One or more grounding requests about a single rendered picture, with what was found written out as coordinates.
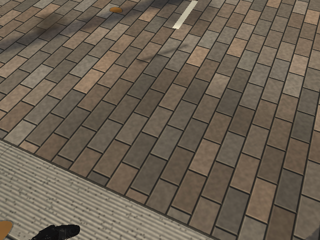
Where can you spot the robot left hand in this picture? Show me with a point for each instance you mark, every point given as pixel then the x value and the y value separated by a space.
pixel 61 232

